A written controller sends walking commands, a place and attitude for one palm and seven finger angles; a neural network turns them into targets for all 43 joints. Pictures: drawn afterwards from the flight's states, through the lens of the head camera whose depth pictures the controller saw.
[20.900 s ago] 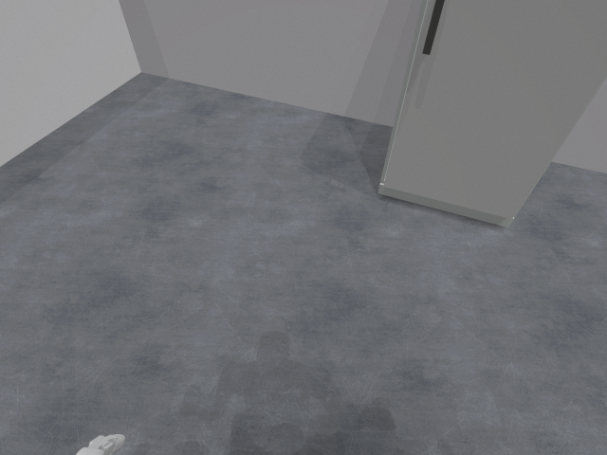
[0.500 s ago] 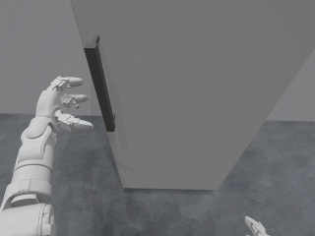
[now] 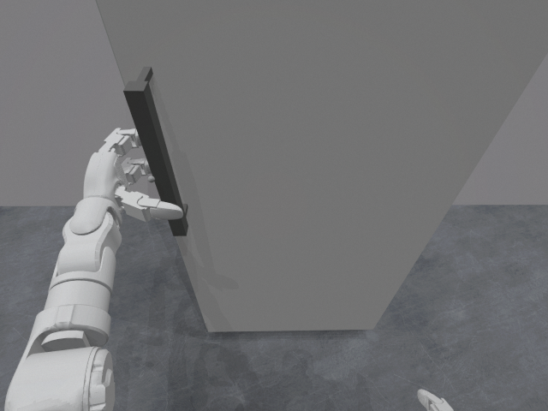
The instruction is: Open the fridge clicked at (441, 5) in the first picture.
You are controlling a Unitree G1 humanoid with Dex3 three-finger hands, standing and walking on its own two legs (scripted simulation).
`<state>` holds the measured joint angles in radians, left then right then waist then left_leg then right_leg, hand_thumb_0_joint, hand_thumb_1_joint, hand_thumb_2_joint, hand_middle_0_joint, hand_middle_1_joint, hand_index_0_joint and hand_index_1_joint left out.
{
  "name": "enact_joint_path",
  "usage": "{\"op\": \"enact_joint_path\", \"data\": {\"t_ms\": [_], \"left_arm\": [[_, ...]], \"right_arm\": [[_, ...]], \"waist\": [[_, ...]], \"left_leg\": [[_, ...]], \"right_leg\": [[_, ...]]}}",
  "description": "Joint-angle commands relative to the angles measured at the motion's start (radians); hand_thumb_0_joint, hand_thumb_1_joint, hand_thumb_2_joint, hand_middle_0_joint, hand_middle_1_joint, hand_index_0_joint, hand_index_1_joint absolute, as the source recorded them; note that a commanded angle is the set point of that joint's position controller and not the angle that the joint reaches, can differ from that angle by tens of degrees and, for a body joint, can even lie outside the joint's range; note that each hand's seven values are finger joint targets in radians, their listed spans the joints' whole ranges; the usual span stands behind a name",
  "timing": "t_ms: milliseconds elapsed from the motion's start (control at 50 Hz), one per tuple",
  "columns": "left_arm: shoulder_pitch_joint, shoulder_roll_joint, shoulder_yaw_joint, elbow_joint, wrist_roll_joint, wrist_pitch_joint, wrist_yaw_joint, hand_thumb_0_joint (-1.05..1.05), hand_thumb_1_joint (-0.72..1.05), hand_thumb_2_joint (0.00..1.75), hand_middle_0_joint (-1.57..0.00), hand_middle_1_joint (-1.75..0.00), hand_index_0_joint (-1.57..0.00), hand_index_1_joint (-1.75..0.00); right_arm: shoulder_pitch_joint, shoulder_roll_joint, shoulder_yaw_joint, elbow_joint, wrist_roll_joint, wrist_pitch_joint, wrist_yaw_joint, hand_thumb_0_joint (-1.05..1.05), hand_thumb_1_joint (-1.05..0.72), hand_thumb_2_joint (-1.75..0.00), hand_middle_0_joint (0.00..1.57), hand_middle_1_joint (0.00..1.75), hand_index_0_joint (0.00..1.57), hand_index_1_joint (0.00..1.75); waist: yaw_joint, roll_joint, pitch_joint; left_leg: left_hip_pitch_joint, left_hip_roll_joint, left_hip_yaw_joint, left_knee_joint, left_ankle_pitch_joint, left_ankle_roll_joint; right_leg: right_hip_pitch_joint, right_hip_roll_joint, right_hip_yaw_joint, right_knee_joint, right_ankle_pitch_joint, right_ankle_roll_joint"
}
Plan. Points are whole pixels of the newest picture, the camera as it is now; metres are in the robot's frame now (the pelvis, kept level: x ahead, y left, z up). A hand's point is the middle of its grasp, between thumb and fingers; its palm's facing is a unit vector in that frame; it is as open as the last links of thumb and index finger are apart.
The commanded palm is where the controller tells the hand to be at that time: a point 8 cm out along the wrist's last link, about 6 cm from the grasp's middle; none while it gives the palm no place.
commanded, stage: feel for the door with the fingertips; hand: left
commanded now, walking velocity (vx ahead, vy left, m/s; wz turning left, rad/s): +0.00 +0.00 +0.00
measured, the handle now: (166, 163) +0.46 +0.18 +0.12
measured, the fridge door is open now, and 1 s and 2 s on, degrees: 0 0 0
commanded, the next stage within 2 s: slide the fingers in behind the handle in 0.38 s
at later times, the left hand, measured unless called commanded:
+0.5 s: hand (146, 178) +0.42 +0.20 +0.13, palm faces +0.08 -1.00 -0.02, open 13.7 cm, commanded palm +0.39 +0.25 +0.13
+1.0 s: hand (144, 187) +0.40 +0.20 +0.13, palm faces +0.06 -1.00 +0.00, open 14.0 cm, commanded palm +0.37 +0.24 +0.13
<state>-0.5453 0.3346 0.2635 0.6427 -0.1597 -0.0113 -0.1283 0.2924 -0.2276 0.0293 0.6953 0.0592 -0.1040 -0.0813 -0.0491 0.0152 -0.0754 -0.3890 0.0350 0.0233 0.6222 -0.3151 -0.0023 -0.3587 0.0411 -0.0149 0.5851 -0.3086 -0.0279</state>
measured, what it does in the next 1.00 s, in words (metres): stands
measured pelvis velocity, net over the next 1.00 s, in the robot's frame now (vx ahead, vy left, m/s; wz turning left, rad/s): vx -0.01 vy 0.01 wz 0.01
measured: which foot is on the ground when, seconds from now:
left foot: down 0.00-1.00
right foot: down 0.00-1.00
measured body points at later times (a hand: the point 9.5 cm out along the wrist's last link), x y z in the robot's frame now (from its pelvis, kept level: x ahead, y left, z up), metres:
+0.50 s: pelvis -0.01 +0.00 +0.00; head +0.02 +0.00 +0.45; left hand +0.41 +0.26 +0.13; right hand +0.10 -0.26 -0.11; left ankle +0.00 +0.12 -0.73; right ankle -0.01 -0.10 -0.73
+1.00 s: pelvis -0.01 +0.01 +0.00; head +0.00 +0.02 +0.45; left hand +0.39 +0.25 +0.13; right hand +0.10 -0.25 -0.10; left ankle +0.00 +0.12 -0.73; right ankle -0.01 -0.10 -0.73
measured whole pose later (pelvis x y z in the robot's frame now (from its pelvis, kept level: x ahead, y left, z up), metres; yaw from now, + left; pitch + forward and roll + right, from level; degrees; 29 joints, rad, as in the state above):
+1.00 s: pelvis -0.01 +0.01 +0.00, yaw +0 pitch +4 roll -1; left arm -0.55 0.33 0.23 0.67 -0.18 -0.05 -0.14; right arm 0.30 -0.24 0.02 0.69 0.07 -0.12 -0.08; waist -0.04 0.01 -0.07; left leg -0.40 0.03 0.02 0.63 -0.31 0.01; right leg -0.36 0.03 -0.02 0.58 -0.29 -0.02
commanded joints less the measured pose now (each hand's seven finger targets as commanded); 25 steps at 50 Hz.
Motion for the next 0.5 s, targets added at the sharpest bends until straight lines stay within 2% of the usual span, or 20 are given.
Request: {"op": "enact_joint_path", "data": {"t_ms": [0,20,40,100,120,140,160,180,200,220,240,260,280,340,400,420,440,460,480], "left_arm": [[-0.410,0.210,0.030,-0.244,-0.019,-0.063,-0.028,0.00,-0.50,0.30,-0.30,-1.20,-0.30,-1.20],[-0.396,0.212,0.040,-0.256,-0.028,-0.060,-0.036,0.00,-0.50,0.30,-0.30,-1.20,-0.30,-1.20],[-0.387,0.203,0.031,-0.244,-0.035,-0.052,-0.044,0.00,-0.50,0.30,-0.30,-1.20,-0.30,-1.20],[-0.420,0.213,0.037,-0.203,-0.050,-0.033,-0.055,0.00,-0.50,0.30,-0.30,-1.20,-0.30,-1.20],[-0.437,0.225,0.043,-0.193,-0.048,-0.030,-0.055,0.00,-0.50,0.30,-0.30,-1.20,-0.30,-1.20],[-0.457,0.202,0.023,-0.186,-0.048,-0.026,-0.055,0.00,-0.50,0.30,-0.30,-1.20,-0.30,-1.20],[-0.488,0.219,0.031,-0.169,-0.042,-0.027,-0.050,0.00,-0.50,0.30,-0.30,-1.20,-0.30,-1.20],[-0.507,0.227,0.029,-0.180,-0.033,-0.035,-0.045,0.00,-0.50,0.30,-0.30,-1.20,-0.30,-1.20],[-0.528,0.245,0.042,-0.168,-0.030,-0.043,-0.038,0.00,-0.50,0.30,-0.30,-1.20,-0.30,-1.20],[-0.547,0.244,0.037,-0.164,-0.025,-0.054,-0.035,0.00,-0.50,0.30,-0.30,-1.20,-0.30,-1.20],[-0.554,0.240,0.037,-0.157,-0.027,-0.064,-0.032,0.00,-0.50,0.30,-0.30,-1.20,-0.30,-1.20],[-0.579,0.250,0.038,-0.156,-0.024,-0.079,-0.033,0.00,-0.50,0.30,-0.30,-1.20,-0.30,-1.20],[-0.579,0.277,0.053,-0.139,-0.019,-0.092,-0.033,0.00,-0.50,0.30,-0.30,-1.20,-0.30,-1.20],[-0.604,0.253,0.032,-0.132,-0.019,-0.126,-0.039,0.00,-0.50,0.30,-0.30,-1.20,-0.30,-1.20],[-0.650,0.265,0.027,-0.104,-0.017,-0.137,-0.042,0.00,-0.50,0.30,-0.30,-1.20,-0.30,-1.20],[-0.661,0.275,0.036,-0.093,-0.017,-0.140,-0.041,0.00,-0.50,0.30,-0.30,-1.20,-0.30,-1.20],[-0.683,0.243,0.007,-0.094,-0.019,-0.145,-0.047,0.00,-0.50,0.30,-0.30,-1.20,-0.30,-1.20],[-0.665,0.265,0.037,-0.080,-0.024,-0.148,-0.044,0.00,-0.50,0.30,-0.30,-1.20,-0.30,-1.20],[-0.646,0.268,0.033,-0.079,-0.020,-0.149,-0.046,0.00,-0.50,0.30,-0.30,-1.20,-0.30,-1.20]], "right_arm": [[-0.030,-0.150,-0.054,-0.135,0.005,-0.043,-0.011,0.00,-0.90,-0.90,0.20,0.30,0.20,0.30],[-0.029,-0.150,-0.060,-0.136,0.006,-0.045,-0.012,0.00,-0.90,-0.90,0.20,0.30,0.20,0.30],[-0.032,-0.152,-0.060,-0.135,0.010,-0.045,-0.014,0.00,-0.90,-0.90,0.20,0.30,0.20,0.30],[-0.028,-0.161,-0.059,-0.125,0.014,-0.044,-0.018,0.00,-0.90,-0.90,0.20,0.30,0.20,0.30],[-0.028,-0.162,-0.057,-0.119,0.013,-0.042,-0.021,0.00,-0.90,-0.90,0.20,0.30,0.20,0.30],[-0.031,-0.160,-0.056,-0.120,0.014,-0.043,-0.021,0.00,-0.90,-0.90,0.20,0.30,0.20,0.30],[-0.025,-0.161,-0.055,-0.112,0.013,-0.042,-0.022,0.00,-0.90,-0.90,0.20,0.30,0.20,0.30],[-0.027,-0.164,-0.057,-0.116,0.010,-0.043,-0.022,0.00,-0.90,-0.90,0.20,0.30,0.20,0.30],[-0.022,-0.163,-0.055,-0.108,0.008,-0.044,-0.022,0.00,-0.90,-0.90,0.20,0.30,0.20,0.30],[-0.022,-0.160,-0.054,-0.104,0.007,-0.046,-0.022,0.00,-0.90,-0.90,0.20,0.30,0.20,0.30],[-0.017,-0.158,-0.054,-0.103,0.005,-0.048,-0.020,0.00,-0.90,-0.90,0.20,0.30,0.20,0.30],[-0.017,-0.159,-0.054,-0.100,0.004,-0.050,-0.020,0.00,-0.90,-0.90,0.20,0.30,0.20,0.30],[-0.010,-0.164,-0.056,-0.098,0.003,-0.049,-0.021,0.00,-0.90,-0.90,0.20,0.30,0.20,0.30],[-0.006,-0.158,-0.055,-0.096,0.002,-0.057,-0.015,0.00,-0.90,-0.90,0.20,0.30,0.20,0.30],[0.002,-0.167,-0.054,-0.092,0.003,-0.060,-0.015,0.00,-0.90,-0.90,0.20,0.30,0.20,0.30],[0.008,-0.166,-0.056,-0.086,0.003,-0.060,-0.016,0.00,-0.90,-0.90,0.20,0.30,0.20,0.30],[0.005,-0.163,-0.054,-0.088,0.004,-0.063,-0.014,0.00,-0.90,-0.90,0.20,0.30,0.20,0.30],[0.009,-0.164,-0.057,-0.085,0.004,-0.065,-0.015,0.00,-0.90,-0.90,0.20,0.30,0.20,0.30],[0.012,-0.169,-0.056,-0.090,0.002,-0.064,-0.014,0.00,-0.90,-0.90,0.20,0.30,0.20,0.30]], "waist": [[0.016,0.029,-0.303],[0.022,0.028,-0.317],[0.018,0.035,-0.295],[0.001,-0.009,-0.230],[0.000,-0.017,-0.218],[-0.005,-0.012,-0.202],[-0.011,-0.018,-0.197],[-0.009,0.018,-0.205],[-0.011,0.004,-0.219],[-0.014,0.026,-0.220],[-0.013,0.003,-0.237],[-0.015,0.013,-0.257],[-0.013,0.011,-0.270],[-0.011,0.052,-0.320],[-0.025,0.053,-0.311],[-0.026,0.030,-0.316],[-0.031,0.048,-0.310],[-0.022,0.042,-0.315],[-0.019,0.038,-0.321]], "left_leg": [[0.150,-0.022,-0.009,-0.053,0.330,0.029],[0.159,-0.023,-0.008,-0.049,0.340,0.029],[0.155,-0.023,-0.006,-0.047,0.333,0.030],[0.127,-0.025,-0.010,-0.056,0.269,0.033],[0.114,-0.028,-0.014,-0.058,0.250,0.034],[0.108,-0.030,-0.013,-0.059,0.232,0.035],[0.105,-0.030,-0.017,-0.059,0.217,0.035],[0.119,-0.031,-0.011,-0.056,0.221,0.036],[0.115,-0.031,-0.019,-0.055,0.217,0.036],[0.119,-0.033,-0.016,-0.050,0.220,0.037],[0.113,-0.034,-0.017,-0.047,0.213,0.037],[0.114,-0.034,-0.018,-0.045,0.213,0.036],[0.119,-0.032,-0.018,-0.041,0.221,0.036],[0.140,-0.032,-0.021,-0.039,0.237,0.032],[0.135,-0.031,-0.025,-0.034,0.235,0.034],[0.128,-0.030,-0.029,-0.036,0.226,0.034],[0.134,-0.031,-0.028,-0.037,0.222,0.033],[0.133,-0.031,-0.030,-0.034,0.216,0.033],[0.139,-0.030,-0.030,-0.038,0.228,0.034]], "right_leg": [[0.141,-0.006,0.012,-0.059,0.413,0.007],[0.147,-0.003,0.012,-0.060,0.425,0.007],[0.135,-0.003,0.014,-0.065,0.425,0.008],[0.102,-0.007,0.016,-0.086,0.374,0.015],[0.095,-0.007,0.014,-0.088,0.352,0.013],[0.081,-0.009,0.017,-0.095,0.331,0.014],[0.069,-0.008,0.016,-0.097,0.307,0.013],[0.067,-0.013,0.023,-0.096,0.303,0.014],[0.066,-0.013,0.021,-0.093,0.295,0.013],[0.061,-0.013,0.028,-0.093,0.300,0.012],[0.068,-0.013,0.028,-0.092,0.293,0.013],[0.073,-0.014,0.030,-0.086,0.293,0.012],[0.080,-0.014,0.031,-0.081,0.297,0.013],[0.081,-0.010,0.024,-0.066,0.307,0.007],[0.063,-0.010,0.024,-0.065,0.307,0.010],[0.066,-0.008,0.020,-0.065,0.297,0.010],[0.055,-0.007,0.020,-0.066,0.292,0.009],[0.054,-0.005,0.021,-0.068,0.284,0.008],[0.067,-0.006,0.017,-0.064,0.291,0.008]]}}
